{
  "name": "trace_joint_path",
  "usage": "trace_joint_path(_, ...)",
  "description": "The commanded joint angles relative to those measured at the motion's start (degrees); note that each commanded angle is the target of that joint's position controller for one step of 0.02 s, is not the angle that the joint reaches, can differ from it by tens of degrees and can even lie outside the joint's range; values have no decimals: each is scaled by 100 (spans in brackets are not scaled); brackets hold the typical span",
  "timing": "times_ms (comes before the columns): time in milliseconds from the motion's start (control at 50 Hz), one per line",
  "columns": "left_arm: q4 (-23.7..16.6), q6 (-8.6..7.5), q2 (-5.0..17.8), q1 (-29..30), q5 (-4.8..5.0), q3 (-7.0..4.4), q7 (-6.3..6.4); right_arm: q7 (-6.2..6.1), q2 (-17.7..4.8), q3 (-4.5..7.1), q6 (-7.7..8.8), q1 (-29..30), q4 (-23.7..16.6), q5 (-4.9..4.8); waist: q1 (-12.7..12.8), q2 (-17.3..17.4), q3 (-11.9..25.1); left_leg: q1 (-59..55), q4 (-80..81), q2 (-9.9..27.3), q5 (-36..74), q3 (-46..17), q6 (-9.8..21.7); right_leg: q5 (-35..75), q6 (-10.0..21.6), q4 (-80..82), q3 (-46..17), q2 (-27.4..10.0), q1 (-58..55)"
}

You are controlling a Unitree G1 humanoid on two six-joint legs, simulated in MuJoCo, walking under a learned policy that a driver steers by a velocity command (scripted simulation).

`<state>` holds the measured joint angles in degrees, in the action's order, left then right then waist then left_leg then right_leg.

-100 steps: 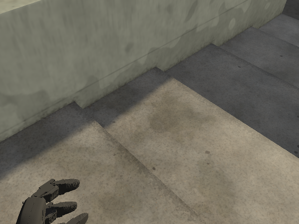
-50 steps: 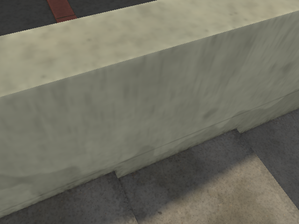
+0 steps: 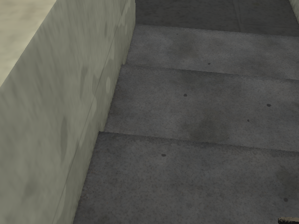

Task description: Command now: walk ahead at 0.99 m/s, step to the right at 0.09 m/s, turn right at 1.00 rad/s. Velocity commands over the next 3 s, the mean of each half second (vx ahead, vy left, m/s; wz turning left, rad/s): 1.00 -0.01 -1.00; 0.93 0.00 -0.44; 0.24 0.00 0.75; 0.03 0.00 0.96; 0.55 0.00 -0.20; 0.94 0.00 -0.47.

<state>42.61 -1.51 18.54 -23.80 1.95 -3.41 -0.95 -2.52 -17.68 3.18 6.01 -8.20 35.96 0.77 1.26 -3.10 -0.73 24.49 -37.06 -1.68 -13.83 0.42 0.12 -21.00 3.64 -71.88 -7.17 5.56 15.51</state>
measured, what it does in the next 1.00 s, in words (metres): goes down, turning right: right foot 0.10 m lower, then left foot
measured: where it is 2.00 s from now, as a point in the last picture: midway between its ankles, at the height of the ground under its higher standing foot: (251, 128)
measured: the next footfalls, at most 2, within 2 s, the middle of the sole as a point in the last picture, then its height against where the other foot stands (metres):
right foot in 0.40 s outside the picture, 0.10 m lower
left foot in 0.74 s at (199, 147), level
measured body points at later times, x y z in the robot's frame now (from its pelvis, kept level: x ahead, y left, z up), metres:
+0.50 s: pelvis +0.45 -0.15 -0.11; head +0.47 -0.16 +0.34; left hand +0.64 +0.08 -0.22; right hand +0.43 -0.44 -0.22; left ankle +0.35 +0.12 -0.63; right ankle +0.48 -0.20 -0.82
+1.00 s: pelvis +0.86 -0.34 -0.10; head +0.85 -0.37 +0.35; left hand +1.21 -0.40 -0.09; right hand +0.61 -0.44 -0.24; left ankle +0.93 -0.22 -0.82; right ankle +0.88 -0.51 -0.80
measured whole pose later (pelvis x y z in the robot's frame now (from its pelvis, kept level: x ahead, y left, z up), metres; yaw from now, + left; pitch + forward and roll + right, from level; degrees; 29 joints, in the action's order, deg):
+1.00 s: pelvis +0.86 -0.34 -0.10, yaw -40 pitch -1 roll +3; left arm 32.8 -7.7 13.5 4.7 -1.0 -0.8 -1.5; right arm 0.3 -13.1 2.5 5.1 -35.9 53.9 -1.5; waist -7.8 0.8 -2.0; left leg 10.5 -32.7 -6.0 -20.5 -9.0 0.4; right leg -9.1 3.8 -46.3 -6.1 1.1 32.0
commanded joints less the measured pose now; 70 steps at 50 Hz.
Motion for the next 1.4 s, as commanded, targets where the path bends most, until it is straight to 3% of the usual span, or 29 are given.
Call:
trace_joint_path(20,-892,-103,416,705,-39,-88,16,-54,-608,219,8,-1112,253,118,-557,902,-173,-2425,2116,1790,-1506,-2683,769,457,8,-122,-229,-968,2764)
trace_joint_path(120,-1202,23,187,1173,128,4,-34,110,-771,248,62,-582,567,-179,-216,856,-632,-1801,2890,1767,-236,-890,942,949,-51,1259,176,-1564,2943)
trace_joint_path(180,-1049,-98,374,1136,76,-128,-161,135,-883,279,183,-525,687,-30,11,40,-524,-1925,2465,1530,696,184,705,3237,15,1698,-7,-1485,2880)
trace_joint_path(260,-1147,-146,287,1794,69,-92,-366,165,-1015,275,172,-833,779,-34,-207,206,-646,-1424,2463,1125,501,1347,255,4943,118,3155,798,-958,1020)
trace_joint_path(320,-1233,-125,502,2057,17,-150,-386,188,-1575,403,-5,-1217,856,-195,-66,183,-854,-2744,1553,1406,3306,1573,132,3990,208,3701,1395,-551,1271)
trace_joint_path(380,-342,27,1084,-809,67,-509,-245,131,-1416,306,-186,-1158,928,-42,1238,742,346,-2258,-2195,1587,6124,1377,116,3341,827,3506,1377,-448,-1697)
trace_joint_path(400,37,55,1208,-1662,43,-607,-113,150,-1171,297,-80,-679,986,-182,1762,-426,99,-760,-5301,434,2023,1467,-192,3974,1314,4566,762,-869,-3036)
trace_joint_path(420,49,-74,1763,-918,-54,-530,-183,184,-275,61,198,-1446,509,130,332,-2260,100,1947,-6947,-47,-2320,380,-212,5501,1397,3013,-413,-761,-4343)
trace_joint_path(440,-225,-114,1754,-951,-32,-570,-216,212,-391,-72,362,-1663,146,-68,363,-1592,1940,2539,-6969,-39,-2564,-661,-209,2599,2464,3599,-2399,-1543,-5254)
trace_joint_path(480,-235,-395,1124,-527,-92,-454,-188,69,-892,22,532,-40,-241,-387,341,907,918,2774,-4823,375,-1133,-944,117,-703,2195,5926,-4128,-1977,-3527)
trace_joint_path(500,-356,-560,959,132,-158,-377,-190,50,-798,26,511,-137,-59,-364,-111,1045,434,2396,-4164,566,-538,-1293,101,-598,2194,5746,-4462,-2137,-2293)
trace_joint_path(540,-404,-574,631,575,-155,-284,-121,51,-799,75,272,-440,212,8,-435,918,-148,1509,-3224,761,-696,-1275,-300,854,2062,5297,-3326,-1480,-482)
trace_joint_path(620,-210,-416,518,478,-35,-235,218,269,-251,-110,135,651,-244,29,-109,214,-518,-89,-655,494,1164,-481,-358,723,1517,5396,-1746,-538,1563)
trace_joint_path(680,-20,-399,564,305,-13,-265,243,301,-246,29,183,374,-262,-7,-70,133,-227,-1907,-313,67,2947,-9,-359,898,1074,5186,-1363,-371,2188)
trace_joint_path(700,39,-379,509,258,-17,-246,227,267,-363,122,170,-48,-183,-82,-307,-81,-33,-2265,-344,7,2553,12,-386,1167,942,4894,-1293,-358,1870)
trace_joint_path(740,-259,-382,572,1260,-170,-252,155,226,-837,481,216,-2077,273,-316,-1768,-357,845,-3520,-600,-18,2242,117,-433,3292,468,2564,-795,-135,1221)
trace_joint_path(760,-339,-430,279,1695,-379,-164,91,197,-1035,500,194,-3963,907,-283,-2553,668,1256,-4692,-639,37,658,-239,-312,2322,175,-59,-781,41,1847)
trace_joint_path(780,-271,-510,-849,80,-84,87,57,318,-1197,394,256,-3772,999,-57,-1410,3693,1608,-4718,285,1357,-1248,-3244,822,-1562,73,-2842,-980,861,2763)
trace_joint_path(800,-293,-538,-795,-413,332,192,17,377,-951,280,275,-2912,773,-66,-773,4016,849,-4152,2174,1912,-3263,-5888,1631,-1378,217,-2872,-865,464,3883)
trace_joint_path(820,-506,-492,-326,762,329,190,-47,385,-280,199,239,-2335,742,-164,-788,2057,-83,-3175,2599,1946,-3806,-5753,1481,-891,416,-2222,-312,-125,4014)
trace_joint_path(840,-661,-515,-113,1483,114,113,-12,409,-224,132,208,-1833,666,-71,-588,582,-558,-2023,2431,1611,-3408,-5547,1521,-417,440,-1636,-194,-311,3514)
trace_joint_path(940,-1231,-660,-360,2426,-310,266,-18,245,-464,100,203,-1328,971,-193,-5,340,-542,22,1902,794,1276,-3113,1416,-50,57,2164,81,-672,1389)
trace_joint_path(1000,-735,-604,-292,1336,-399,140,-93,199,-841,198,40,-1180,821,-331,505,394,397,1048,1352,506,1693,-2221,974,3039,-162,3161,481,-213,-1827)
trace_joint_path(1060,-574,-560,8,559,-451,19,12,139,-349,167,-69,-857,501,-435,1164,-7,878,879,-1545,-144,629,-1566,71,3665,55,4294,-282,-901,-2762)
trace_joint_path(1080,-754,-470,315,1061,-470,-12,11,194,400,-63,-243,-1972,436,-538,356,-1390,1462,1564,-2489,-248,-1459,-1296,-94,3030,850,4637,-1840,-2420,-3226)
trace_joint_path(1140,-732,-303,53,1743,-186,-89,-85,86,-24,142,-617,-1711,492,-304,-81,-78,227,2164,-3254,406,-1339,-792,-265,1684,1175,5002,-1858,-2544,-1524)
trace_joint_path(1240,-550,-427,-216,2266,-142,-106,249,357,-29,267,-603,-1047,244,-27,-335,111,-75,1407,-1456,636,1672,-331,-277,1675,578,4834,424,-1690,-139)
trace_joint_path(1340,-225,-286,-200,1876,-16,-168,586,839,-26,251,-600,-521,42,-374,-227,51,196,-620,650,273,3828,100,-295,625,112,3425,1530,-1489,525)
trace_joint_path(1400,-294,-355,-259,1927,134,-173,491,883,-185,282,-803,-975,188,-244,-602,374,87,-1086,1288,407,3534,186,38,1255,-27,1801,1573,-1747,599)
